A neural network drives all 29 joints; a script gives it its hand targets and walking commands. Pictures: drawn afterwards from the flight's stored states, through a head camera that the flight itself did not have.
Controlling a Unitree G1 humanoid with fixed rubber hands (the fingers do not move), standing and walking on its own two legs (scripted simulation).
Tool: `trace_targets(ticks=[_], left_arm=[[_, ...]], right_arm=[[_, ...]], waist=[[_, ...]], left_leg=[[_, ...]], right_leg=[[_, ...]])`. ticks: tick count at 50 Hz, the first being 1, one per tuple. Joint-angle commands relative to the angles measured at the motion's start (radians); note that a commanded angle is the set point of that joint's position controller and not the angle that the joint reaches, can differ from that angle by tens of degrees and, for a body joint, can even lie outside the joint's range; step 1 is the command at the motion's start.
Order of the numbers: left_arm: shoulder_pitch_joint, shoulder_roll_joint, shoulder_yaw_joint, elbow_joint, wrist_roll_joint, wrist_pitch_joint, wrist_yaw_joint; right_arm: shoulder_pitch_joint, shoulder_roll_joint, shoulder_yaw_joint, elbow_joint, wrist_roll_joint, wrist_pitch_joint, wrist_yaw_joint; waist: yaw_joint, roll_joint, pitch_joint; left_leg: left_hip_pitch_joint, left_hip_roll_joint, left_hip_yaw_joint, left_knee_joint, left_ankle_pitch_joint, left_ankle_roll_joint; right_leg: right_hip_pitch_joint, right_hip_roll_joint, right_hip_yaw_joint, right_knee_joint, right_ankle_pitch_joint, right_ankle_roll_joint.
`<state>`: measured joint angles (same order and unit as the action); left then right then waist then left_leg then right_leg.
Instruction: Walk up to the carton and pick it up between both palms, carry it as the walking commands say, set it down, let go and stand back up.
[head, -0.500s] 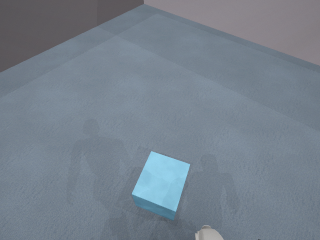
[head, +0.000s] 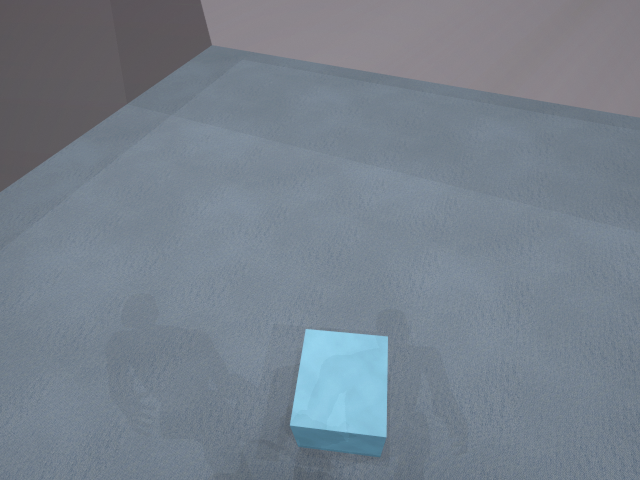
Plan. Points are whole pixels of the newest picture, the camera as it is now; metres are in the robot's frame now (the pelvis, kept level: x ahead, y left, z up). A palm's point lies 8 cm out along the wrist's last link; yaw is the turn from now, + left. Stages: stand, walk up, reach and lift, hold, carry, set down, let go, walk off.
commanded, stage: walk up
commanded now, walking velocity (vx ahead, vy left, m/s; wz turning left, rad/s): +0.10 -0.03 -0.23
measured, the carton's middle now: (342, 392) +0.47 +0.00 -0.66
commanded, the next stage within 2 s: stand in 1.04 s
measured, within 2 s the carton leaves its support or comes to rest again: neither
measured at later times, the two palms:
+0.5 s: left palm out of the picture +0.12 +0.26 -0.13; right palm out of the picture +0.02 -0.28 -0.14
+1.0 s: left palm out of the picture +0.09 +0.23 -0.14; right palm out of the picture +0.03 -0.23 -0.14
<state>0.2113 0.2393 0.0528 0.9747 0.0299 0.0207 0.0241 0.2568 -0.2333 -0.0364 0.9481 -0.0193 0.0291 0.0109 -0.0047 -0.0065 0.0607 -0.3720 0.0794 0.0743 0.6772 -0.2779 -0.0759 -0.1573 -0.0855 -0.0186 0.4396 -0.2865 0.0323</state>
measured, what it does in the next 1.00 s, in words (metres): steps on the spot: left foot, then right foot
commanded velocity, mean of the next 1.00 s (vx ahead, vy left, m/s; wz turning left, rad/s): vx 0.01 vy -0.03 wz -0.10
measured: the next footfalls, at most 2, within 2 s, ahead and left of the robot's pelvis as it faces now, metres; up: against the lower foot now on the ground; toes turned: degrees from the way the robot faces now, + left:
left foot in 0.04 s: +0.08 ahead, +0.17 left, +0.00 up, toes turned +7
right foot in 0.48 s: +0.04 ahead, -0.13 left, +0.00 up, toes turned +0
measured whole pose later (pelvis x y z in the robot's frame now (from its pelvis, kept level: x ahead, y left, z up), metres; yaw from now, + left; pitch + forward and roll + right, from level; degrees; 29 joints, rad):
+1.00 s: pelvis +0.04 +0.00 +0.00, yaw -5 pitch -1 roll +0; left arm 0.20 0.19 0.01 1.12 0.01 -0.01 0.03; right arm 0.22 -0.18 -0.01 1.13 0.00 -0.01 -0.03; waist -0.01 -0.01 0.03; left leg -0.13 0.02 0.06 0.36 -0.22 0.00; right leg -0.10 -0.03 -0.03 0.35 -0.23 0.01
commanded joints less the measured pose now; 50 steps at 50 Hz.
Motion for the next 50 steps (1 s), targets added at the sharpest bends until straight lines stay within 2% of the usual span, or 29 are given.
trace_targets(ticks=[1, 2, 3, 4, 5, 6, 7, 8, 10, 11, 12, 15, 18, 20, 22, 23, 24, 25, 26, 28, 29, 32, 34, 35, 37, 39, 40, 45, 50], left_arm=[[-0.045, 0.144, 0.024, -0.028, -0.004, -0.002, -0.009], [-0.034, 0.098, 0.013, -0.036, -0.006, -0.006, -0.007], [-0.017, 0.042, 0.009, -0.058, -0.005, -0.008, -0.010], [0.013, 0.068, 0.027, -0.062, -0.007, 0.008, 0.003], [-0.010, 0.108, 0.037, -0.054, -0.012, 0.022, 0.004], [-0.028, 0.125, 0.044, -0.060, -0.010, 0.030, -0.003], [-0.008, 0.121, 0.041, -0.056, -0.012, 0.032, -0.015], [0.012, 0.123, 0.049, -0.039, -0.011, 0.039, -0.023], [0.022, 0.130, 0.055, -0.030, -0.006, 0.052, -0.040], [0.010, 0.127, 0.055, -0.032, -0.007, 0.057, -0.042], [-0.003, 0.121, 0.049, -0.034, -0.006, 0.059, -0.045], [-0.047, 0.095, 0.028, -0.043, -0.009, 0.058, -0.050], [-0.081, 0.101, 0.015, -0.062, -0.012, 0.059, -0.057], [-0.053, 0.100, 0.010, -0.060, -0.017, 0.051, -0.054], [0.024, 0.080, 0.000, -0.027, -0.022, 0.032, -0.044], [0.063, 0.079, -0.001, 0.000, -0.021, 0.016, -0.038], [0.088, 0.118, 0.007, 0.010, -0.011, -0.006, -0.033], [0.077, 0.204, 0.027, -0.006, -0.001, -0.022, -0.028], [0.039, 0.217, 0.028, 0.001, 0.005, -0.029, -0.020], [-0.087, 0.124, 0.004, -0.021, -0.007, -0.036, -0.012], [-0.093, 0.097, -0.006, -0.026, -0.011, -0.040, -0.008], [-0.048, 0.087, -0.012, 0.001, -0.013, -0.047, -0.002], [-0.025, 0.086, -0.011, 0.023, -0.010, -0.045, 0.002], [-0.023, 0.086, -0.010, 0.033, -0.013, -0.042, 0.003], [-0.023, 0.088, -0.009, 0.046, -0.019, -0.035, 0.000], [0.011, 0.034, -0.023, 0.054, -0.020, -0.037, -0.001], [0.015, 0.025, -0.024, 0.061, -0.029, -0.034, 0.002], [0.018, 0.039, -0.026, 0.103, -0.024, -0.032, 0.004], [0.033, 0.025, -0.034, 0.141, -0.023, -0.032, 0.008]], right_arm=[[0.138, -0.111, -0.028, 0.006, 0.002, -0.031, -0.020], [0.170, -0.151, -0.032, 0.019, -0.007, -0.043, -0.034], [0.212, -0.234, -0.042, 0.017, -0.022, -0.055, -0.048], [0.186, -0.278, -0.038, -0.010, -0.016, -0.055, -0.049], [0.121, -0.252, -0.036, -0.019, -0.012, -0.050, -0.046], [0.057, -0.237, -0.035, -0.024, -0.010, -0.050, -0.049], [-0.015, -0.195, -0.032, -0.032, -0.011, -0.048, -0.048], [-0.047, -0.172, -0.030, -0.042, -0.011, -0.046, -0.050], [0.013, -0.183, -0.037, -0.022, -0.014, -0.044, -0.058], [0.019, -0.181, -0.037, -0.016, -0.011, -0.043, -0.060], [0.026, -0.178, -0.038, -0.012, -0.011, -0.044, -0.059], [0.014, -0.169, -0.038, -0.005, -0.020, -0.040, -0.051], [0.030, -0.217, -0.054, -0.004, -0.025, -0.029, -0.046], [0.008, -0.231, -0.062, -0.013, -0.023, -0.021, -0.038], [-0.032, -0.222, -0.065, -0.014, -0.017, -0.011, -0.025], [-0.013, -0.187, -0.057, -0.002, -0.017, -0.008, -0.016], [0.012, -0.115, -0.036, 0.006, -0.016, -0.002, -0.013], [-0.007, -0.060, -0.016, -0.033, -0.006, 0.003, -0.016], [-0.026, -0.088, -0.020, -0.008, 0.005, 0.015, -0.030], [0.026, -0.096, -0.013, 0.041, 0.011, 0.015, -0.020], [0.031, -0.092, -0.007, 0.057, 0.011, 0.010, -0.015], [0.018, -0.075, 0.001, 0.071, 0.010, 0.008, -0.020], [0.001, -0.064, 0.006, 0.075, 0.013, 0.004, -0.028], [0.009, -0.058, 0.008, 0.083, 0.014, 0.000, -0.032], [0.050, -0.053, 0.008, 0.107, 0.015, -0.015, -0.038], [0.040, -0.105, -0.005, 0.119, 0.014, -0.033, -0.040], [0.008, -0.100, -0.004, 0.120, 0.021, -0.034, -0.035], [0.015, -0.055, 0.008, 0.157, 0.015, -0.042, -0.041], [0.017, -0.042, 0.012, 0.183, 0.015, -0.046, -0.041]], waist=[[-0.067, -0.118, -0.036], [-0.076, 0.039, -0.023], [-0.065, 0.321, -0.059], [-0.089, 0.317, -0.072], [-0.079, 0.228, -0.070], [-0.051, 0.193, -0.045], [-0.018, 0.213, -0.057], [-0.006, 0.216, -0.049], [-0.013, 0.193, -0.082], [-0.014, 0.192, -0.076], [-0.019, 0.197, -0.083], [-0.033, 0.247, -0.040], [-0.045, 0.238, -0.042], [-0.034, 0.251, -0.057], [0.016, 0.234, -0.071], [0.031, 0.171, -0.093], [0.047, 0.016, -0.064], [0.063, -0.251, -0.039], [0.049, -0.256, -0.027], [-0.031, -0.193, -0.046], [-0.033, -0.186, -0.082], [-0.008, -0.162, -0.111], [-0.001, -0.159, -0.093], [-0.011, -0.153, -0.086], [-0.034, -0.118, -0.089], [-0.008, 0.021, -0.095], [0.003, 0.092, -0.068], [0.002, 0.063, -0.039], [-0.001, 0.030, -0.021]], left_leg=[[0.319, -0.036, 0.106, -0.174, 0.093, -0.018], [0.326, 0.058, 0.007, -0.269, 0.109, -0.003], [0.351, 0.330, -0.325, -0.358, 0.403, 0.059], [0.263, 0.467, -0.467, -0.414, 0.540, 0.208], [0.213, 0.430, -0.421, -0.424, 0.426, 0.246], [0.170, 0.388, -0.359, -0.428, 0.331, 0.233], [0.138, 0.308, -0.244, -0.430, 0.222, 0.207], [0.128, 0.285, -0.188, -0.413, 0.282, 0.194], [0.168, 0.294, -0.187, -0.413, 0.230, 0.185], [0.179, 0.297, -0.172, -0.409, 0.259, 0.186], [0.191, 0.287, -0.150, -0.415, 0.218, 0.188], [0.169, 0.259, -0.105, -0.441, 0.104, 0.186], [0.164, 0.284, -0.119, -0.429, 0.099, 0.197], [0.132, 0.283, -0.109, -0.407, 0.109, 0.191], [0.087, 0.241, -0.064, -0.343, 0.099, 0.158], [0.054, 0.182, -0.021, -0.287, 0.046, 0.131], [-0.007, 0.091, 0.055, -0.126, -0.006, 0.089], [-0.153, -0.002, 0.064, 0.004, -0.237, 0.029], [-0.095, 0.026, -0.051, 0.073, -0.255, 0.027], [-0.021, 0.008, -0.101, 0.074, -0.137, 0.060], [0.005, -0.008, -0.085, 0.063, -0.089, 0.069], [0.044, -0.025, -0.073, 0.008, -0.091, 0.065], [0.070, -0.029, -0.065, -0.092, -0.061, 0.065], [0.102, -0.034, -0.054, -0.164, -0.013, 0.067], [0.224, -0.031, -0.028, -0.334, 0.154, 0.080], [0.328, 0.078, -0.121, -0.342, 0.421, 0.102], [0.288, 0.085, -0.139, -0.340, 0.434, 0.120], [0.254, 0.049, -0.104, -0.362, 0.343, 0.105], [0.260, 0.046, -0.101, -0.371, 0.309, 0.102]], right_leg=[[-0.256, -0.019, 0.023, -0.029, -0.107, -0.112], [-0.283, 0.027, -0.004, 0.117, -0.079, -0.080], [-0.378, 0.095, -0.021, 0.409, -0.342, -0.022], [-0.360, 0.093, 0.021, 0.542, -0.381, 0.003], [-0.350, 0.065, 0.071, 0.620, -0.335, 0.005], [-0.361, 0.059, 0.082, 0.657, -0.275, 0.001], [-0.317, 0.049, 0.065, 0.662, -0.185, -0.003], [-0.305, 0.054, 0.055, 0.668, -0.138, 0.007], [-0.332, 0.067, 0.066, 0.700, -0.094, 0.019], [-0.350, 0.071, 0.071, 0.694, -0.091, 0.024], [-0.356, 0.070, 0.061, 0.664, -0.082, 0.026], [-0.323, 0.063, 0.024, 0.469, -0.083, 0.024], [-0.253, 0.061, 0.011, 0.311, -0.115, 0.015], [-0.165, 0.073, -0.015, 0.205, -0.113, 0.010], [-0.012, 0.101, -0.064, -0.012, 0.016, 0.000], [0.101, 0.078, -0.063, -0.100, 0.061, -0.010], [0.137, -0.037, 0.057, -0.203, 0.074, -0.022], [0.081, -0.265, 0.387, -0.269, 0.206, -0.099], [-0.002, -0.288, 0.401, -0.255, 0.344, -0.147], [0.005, -0.171, 0.189, -0.195, 0.479, -0.130], [0.046, -0.137, 0.125, -0.174, 0.535, -0.129], [0.086, -0.140, 0.097, -0.142, 0.657, -0.149], [0.092, -0.150, 0.110, -0.138, 0.622, -0.159], [0.083, -0.143, 0.105, -0.125, 0.591, -0.153], [0.033, -0.101, 0.082, -0.087, 0.464, -0.118], [-0.045, -0.019, 0.048, -0.070, 0.222, -0.077], [-0.028, 0.000, 0.019, -0.110, 0.130, -0.055], [0.030, -0.019, 0.042, -0.132, 0.215, -0.054], [0.025, -0.023, 0.044, -0.149, 0.208, -0.050]])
